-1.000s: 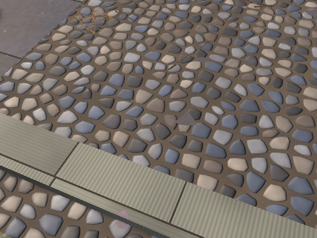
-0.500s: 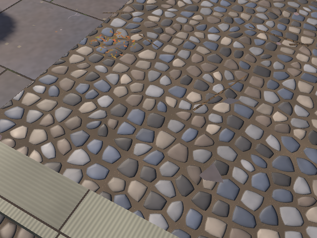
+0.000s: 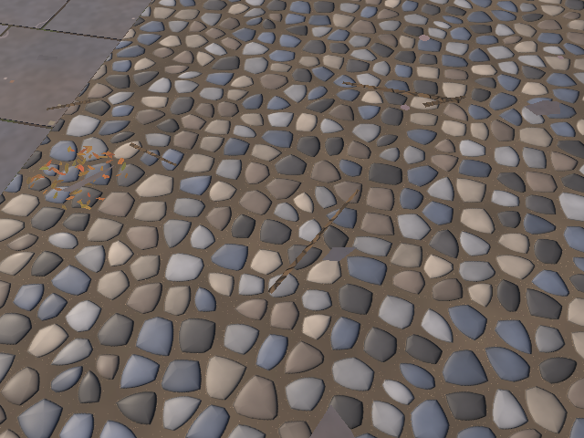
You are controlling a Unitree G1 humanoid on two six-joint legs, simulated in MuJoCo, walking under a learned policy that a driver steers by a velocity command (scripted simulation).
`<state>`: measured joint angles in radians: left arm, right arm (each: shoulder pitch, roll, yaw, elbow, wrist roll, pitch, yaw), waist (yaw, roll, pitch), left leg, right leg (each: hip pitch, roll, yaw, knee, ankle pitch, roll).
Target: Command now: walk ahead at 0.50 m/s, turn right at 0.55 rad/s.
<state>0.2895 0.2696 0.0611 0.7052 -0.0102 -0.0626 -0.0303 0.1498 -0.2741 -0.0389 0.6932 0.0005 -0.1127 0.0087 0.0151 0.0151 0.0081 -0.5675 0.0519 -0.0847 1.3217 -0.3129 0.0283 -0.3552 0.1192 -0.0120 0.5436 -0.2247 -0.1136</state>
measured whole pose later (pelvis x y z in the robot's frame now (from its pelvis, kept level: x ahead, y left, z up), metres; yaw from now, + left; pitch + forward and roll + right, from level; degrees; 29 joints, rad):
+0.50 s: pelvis +0.27 +0.05 +0.01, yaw -18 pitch +2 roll +1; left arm 0.26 0.31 0.07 0.64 -0.02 -0.02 0.01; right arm 0.24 -0.25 -0.06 0.73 -0.01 -0.10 0.00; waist -0.02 -0.06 0.02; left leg -0.24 -0.02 0.07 0.41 -0.19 0.03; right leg -0.57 -0.03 0.06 1.20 -0.36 0.01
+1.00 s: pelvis +0.40 -0.03 +0.00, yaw -34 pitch +3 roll +1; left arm 0.16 0.29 0.07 0.59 0.01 0.01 0.00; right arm 0.09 -0.30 -0.05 0.74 -0.01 0.00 -0.02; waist 0.01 0.02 0.06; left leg -0.55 0.04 -0.04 1.01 -0.43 -0.07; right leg -0.43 0.07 0.05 0.48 -0.10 -0.06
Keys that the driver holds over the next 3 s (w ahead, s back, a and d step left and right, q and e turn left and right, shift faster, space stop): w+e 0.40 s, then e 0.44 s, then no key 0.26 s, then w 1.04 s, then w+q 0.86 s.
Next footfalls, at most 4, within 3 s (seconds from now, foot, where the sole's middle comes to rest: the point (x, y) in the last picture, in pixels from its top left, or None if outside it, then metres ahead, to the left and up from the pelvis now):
0.30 left None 0.36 0.13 -0.77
0.78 right None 0.46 -0.17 -0.77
1.16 left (286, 406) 0.55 0.06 -0.77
1.54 right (421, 431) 0.50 -0.24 -0.77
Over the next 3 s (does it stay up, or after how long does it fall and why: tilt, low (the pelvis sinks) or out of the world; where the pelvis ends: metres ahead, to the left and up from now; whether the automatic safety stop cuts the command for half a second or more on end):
stays up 1.13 -0.49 0.00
